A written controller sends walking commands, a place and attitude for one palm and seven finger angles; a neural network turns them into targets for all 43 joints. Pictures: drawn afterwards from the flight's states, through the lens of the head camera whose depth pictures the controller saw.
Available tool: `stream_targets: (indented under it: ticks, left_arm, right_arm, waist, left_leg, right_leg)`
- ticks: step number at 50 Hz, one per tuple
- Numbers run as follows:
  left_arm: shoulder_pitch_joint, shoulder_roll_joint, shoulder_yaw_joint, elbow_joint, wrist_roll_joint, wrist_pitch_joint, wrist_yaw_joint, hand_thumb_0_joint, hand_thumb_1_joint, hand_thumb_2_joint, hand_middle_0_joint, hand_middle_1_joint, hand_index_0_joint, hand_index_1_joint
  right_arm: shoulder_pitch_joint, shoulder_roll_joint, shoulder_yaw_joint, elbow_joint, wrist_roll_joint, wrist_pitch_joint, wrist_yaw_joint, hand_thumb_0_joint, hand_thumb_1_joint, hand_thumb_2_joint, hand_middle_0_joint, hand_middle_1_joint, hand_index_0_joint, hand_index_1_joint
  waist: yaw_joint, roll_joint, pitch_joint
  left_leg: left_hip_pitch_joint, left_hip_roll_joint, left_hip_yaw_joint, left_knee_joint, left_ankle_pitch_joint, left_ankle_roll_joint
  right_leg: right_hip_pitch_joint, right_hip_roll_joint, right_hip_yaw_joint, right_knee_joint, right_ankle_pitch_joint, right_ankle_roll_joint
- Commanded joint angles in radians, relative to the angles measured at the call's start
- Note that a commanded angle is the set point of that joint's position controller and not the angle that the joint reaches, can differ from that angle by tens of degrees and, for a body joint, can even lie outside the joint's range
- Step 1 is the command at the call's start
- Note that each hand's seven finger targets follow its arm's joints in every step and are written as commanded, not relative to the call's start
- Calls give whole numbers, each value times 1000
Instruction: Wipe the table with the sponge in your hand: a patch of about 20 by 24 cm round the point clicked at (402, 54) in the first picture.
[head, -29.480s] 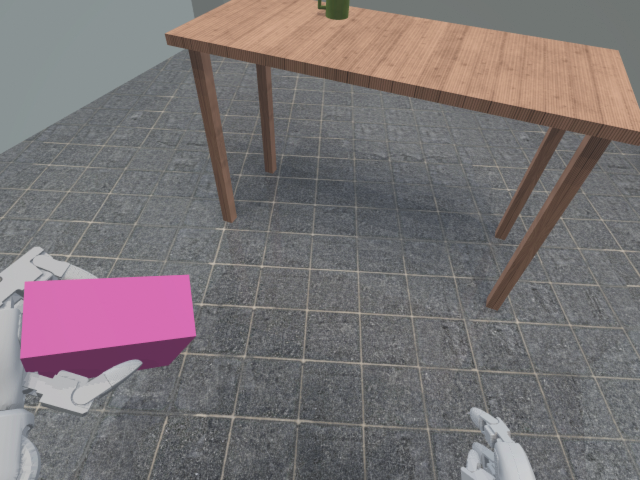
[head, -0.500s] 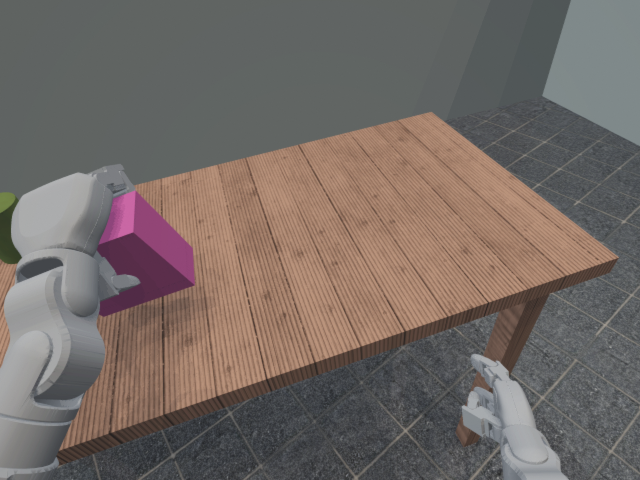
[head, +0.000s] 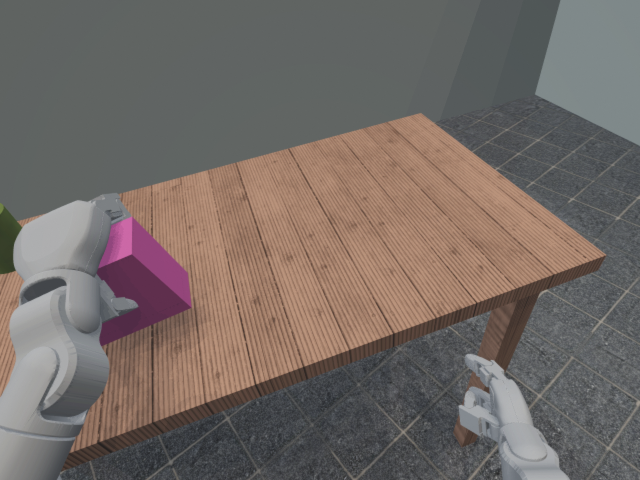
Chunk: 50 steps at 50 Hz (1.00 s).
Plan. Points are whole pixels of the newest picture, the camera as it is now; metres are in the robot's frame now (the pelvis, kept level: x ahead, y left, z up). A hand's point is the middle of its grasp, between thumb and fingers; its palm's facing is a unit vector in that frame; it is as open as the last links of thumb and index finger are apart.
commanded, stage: move the sponge above the wiping area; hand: left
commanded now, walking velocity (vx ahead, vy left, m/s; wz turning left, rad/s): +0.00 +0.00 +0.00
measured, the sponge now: (126, 293) +0.27 +0.29 +0.13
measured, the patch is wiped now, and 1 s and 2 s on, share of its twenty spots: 0.00 0.00 0.00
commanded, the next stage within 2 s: none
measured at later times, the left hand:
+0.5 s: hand (108, 275) +0.28 +0.31 +0.16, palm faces +0.08 -0.06 -1.00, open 10.2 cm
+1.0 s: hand (116, 281) +0.27 +0.29 +0.16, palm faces +0.15 -0.12 -0.98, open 10.2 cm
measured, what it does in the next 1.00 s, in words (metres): stands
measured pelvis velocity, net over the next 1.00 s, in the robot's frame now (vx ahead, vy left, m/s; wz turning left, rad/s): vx -0.01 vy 0.02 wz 0.02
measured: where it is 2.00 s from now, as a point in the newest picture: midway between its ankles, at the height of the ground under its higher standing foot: outside the picture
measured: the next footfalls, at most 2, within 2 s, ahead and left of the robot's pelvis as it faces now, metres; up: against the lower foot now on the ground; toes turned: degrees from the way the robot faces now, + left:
none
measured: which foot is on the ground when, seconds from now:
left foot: down 0.00-1.00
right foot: down 0.00-1.00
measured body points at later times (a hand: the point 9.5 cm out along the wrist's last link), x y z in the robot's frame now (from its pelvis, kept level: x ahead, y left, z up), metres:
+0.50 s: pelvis +0.00 +0.00 +0.00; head -0.01 -0.06 +0.44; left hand +0.27 +0.31 +0.21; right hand +0.26 -0.21 -0.09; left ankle +0.01 +0.12 -0.74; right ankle +0.04 -0.07 -0.74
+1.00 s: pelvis -0.01 +0.02 +0.00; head -0.02 -0.04 +0.45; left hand +0.25 +0.29 +0.21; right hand +0.26 -0.17 -0.07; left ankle +0.01 +0.12 -0.74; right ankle +0.04 -0.07 -0.74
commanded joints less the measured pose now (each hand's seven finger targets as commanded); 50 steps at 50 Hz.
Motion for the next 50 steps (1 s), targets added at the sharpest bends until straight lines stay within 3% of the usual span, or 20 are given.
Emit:
stream_targets:
  ticks: [1,2,3,6,8,10,11,14,16,19,23,25,28,31,33,36,37,44,47,50]
  left_arm:
    - [-197,275,134,-158,47,-9,5,0,100,1300,-1200,-1600,-1200,-1600]
    - [-251,243,89,-160,53,-20,1,0,100,1300,-1200,-1600,-1200,-1600]
    - [-278,312,136,-153,76,-39,9,0,100,1300,-1200,-1600,-1200,-1600]
    - [-452,380,134,-173,132,-88,18,0,100,1300,-1200,-1600,-1200,-1600]
    - [-490,375,126,-83,146,-136,33,0,100,1300,-1200,-1600,-1200,-1600]
    - [-481,366,131,-6,122,-183,33,0,100,1300,-1200,-1600,-1200,-1600]
    - [-508,393,156,-15,116,-199,38,0,100,1300,-1200,-1600,-1200,-1600]
    - [-436,340,154,69,72,-230,40,0,100,1300,-1200,-1600,-1200,-1600]
    - [-387,355,183,101,64,-210,35,0,100,1300,-1200,-1600,-1200,-1600]
    - [-334,303,144,111,59,-176,15,0,100,1300,-1200,-1600,-1200,-1600]
    - [-232,287,144,29,63,-151,-9,0,100,1300,-1200,-1600,-1200,-1600]
    - [-198,338,194,-10,67,-161,-9,0,100,1300,-1200,-1600,-1200,-1600]
    - [-231,352,209,-91,70,-198,10,0,100,1300,-1200,-1600,-1200,-1600]
    - [-327,363,213,-184,74,-231,51,0,100,1300,-1200,-1600,-1200,-1600]
    - [-322,321,189,-169,78,-242,83,0,100,1300,-1200,-1600,-1200,-1600]
    - [-313,316,195,-134,71,-208,100,0,100,1300,-1200,-1600,-1200,-1600]
    - [-335,274,151,-91,73,-191,99,0,100,1300,-1200,-1600,-1200,-1600]
    - [-323,159,21,-72,62,-105,37,0,100,1300,-1200,-1600,-1200,-1600]
    - [-335,150,7,-133,80,-94,28,0,100,1300,-1200,-1600,-1200,-1600]
    - [-357,207,43,-183,115,-100,35,0,100,1300,-1200,-1600,-1200,-1600]
  right_arm:
    - [-281,-92,-28,-194,5,-53,-16,0,-900,-900,200,300,200,300]
    - [-266,-93,-30,-201,-3,-59,-24,0,-900,-900,200,300,200,300]
    - [-245,-95,-35,-187,-6,-68,-29,0,-900,-900,200,300,200,300]
    - [-279,-91,-28,-177,-11,-90,-49,0,-900,-900,200,300,200,300]
    - [-226,-86,-36,-146,-23,-112,-61,0,-900,-900,200,300,200,300]
    - [-210,-86,-38,-127,-22,-119,-70,0,-900,-900,200,300,200,300]
    - [-232,-82,-35,-134,-13,-134,-76,0,-900,-900,200,300,200,300]
    - [-201,-88,-48,-109,-23,-134,-69,0,-900,-900,200,300,200,300]
    - [-227,-90,-45,-116,-15,-134,-62,0,-900,-900,200,300,200,300]
    - [-214,-103,-51,-121,-17,-112,-41,0,-900,-900,200,300,200,300]
    - [-219,-99,-54,-156,-14,-103,-25,0,-900,-900,200,300,200,300]
    - [-212,-106,-58,-161,-18,-93,-23,0,-900,-900,200,300,200,300]
    - [-209,-92,-54,-169,-22,-103,-28,0,-900,-900,200,300,200,300]
    - [-247,-79,-46,-177,-21,-122,-37,0,-900,-900,200,300,200,300]
    - [-200,-76,-58,-158,-28,-130,-37,0,-900,-900,200,300,200,300]
    - [-248,-79,-55,-150,-17,-132,-36,0,-900,-900,200,300,200,300]
    - [-218,-86,-57,-135,-23,-123,-37,0,-900,-900,200,300,200,300]
    - [-253,-85,-44,-151,-6,-100,-32,0,-900,-900,200,300,200,300]
    - [-259,-80,-40,-174,-8,-104,-30,0,-900,-900,200,300,200,300]
    - [-259,-79,-41,-171,-13,-90,-19,0,-900,-900,200,300,200,300]
  waist:
    - [12,-106,-173]
    - [4,-108,-185]
    - [7,-100,-213]
    - [3,-20,-223]
    - [-5,-25,-222]
    - [-8,-77,-194]
    - [-5,-66,-209]
    - [2,-60,-212]
    - [16,-50,-190]
    - [14,-48,-198]
    - [22,-91,-239]
    - [26,-116,-253]
    - [23,-107,-257]
    - [27,2,-241]
    - [24,17,-244]
    - [34,0,-205]
    - [21,-28,-204]
    - [13,-64,-169]
    - [23,-48,-212]
    - [34,-31,-246]
  left_leg:
    - [-46,4,-65,-12,112,23]
    - [-49,1,-58,-5,106,29]
    - [-35,-5,-64,3,118,28]
    - [4,-19,-81,2,98,31]
    - [15,-21,-77,11,107,30]
    - [6,-19,-84,0,80,29]
    - [15,-19,-85,8,72,28]
    - [-20,-8,-81,6,109,18]
    - [-40,-5,-83,7,119,12]
    - [-61,0,-73,-4,153,11]
    - [-61,0,-63,16,191,20]
    - [-61,-1,-69,21,201,24]
    - [-36,-3,-72,23,194,28]
    - [10,-7,-96,7,181,23]
    - [26,3,-95,-3,202,18]
    - [16,3,-105,-19,174,11]
    - [0,7,-93,-28,164,11]
    - [-15,9,-101,-80,109,6]
    - [-10,9,-97,-82,99,13]
    - [1,10,-108,-88,145,8]
  right_leg:
    - [95,-58,175,-94,-12,-4]
    - [108,-70,151,-87,-18,3]
    - [110,-70,167,-84,-21,2]
    - [90,-62,216,-107,-88,-17]
    - [83,-71,197,-122,-97,-14]
    - [86,-74,199,-145,-118,-8]
    - [87,-72,251,-154,-144,-20]
    - [137,-94,209,-129,-36,-11]
    - [135,-92,240,-119,-6,-22]
    - [154,-95,161,-83,101,-7]
    - [180,-98,154,-48,170,2]
    - [190,-94,155,-36,197,4]
    - [166,-90,159,-43,154,3]
    - [125,-69,188,-67,80,-23]
    - [120,-72,143,-67,86,-19]
    - [111,-61,180,-86,49,-35]
    - [116,-69,133,-84,46,-22]
    - [105,-58,80,-91,20,-9]
    - [130,-55,78,-75,10,-16]
    - [156,-47,88,-63,41,-19]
